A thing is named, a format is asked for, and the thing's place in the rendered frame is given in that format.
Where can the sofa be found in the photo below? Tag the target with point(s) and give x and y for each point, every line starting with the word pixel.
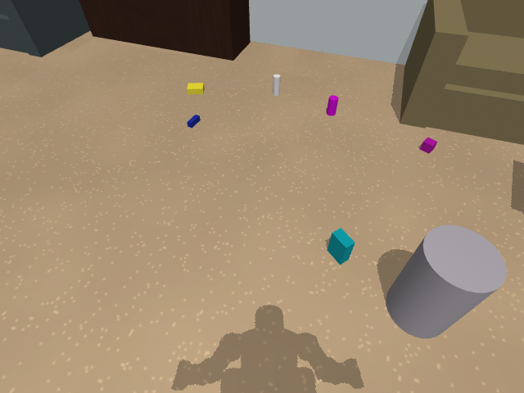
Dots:
pixel 465 69

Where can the armchair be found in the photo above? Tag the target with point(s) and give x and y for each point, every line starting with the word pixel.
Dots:
pixel 39 27

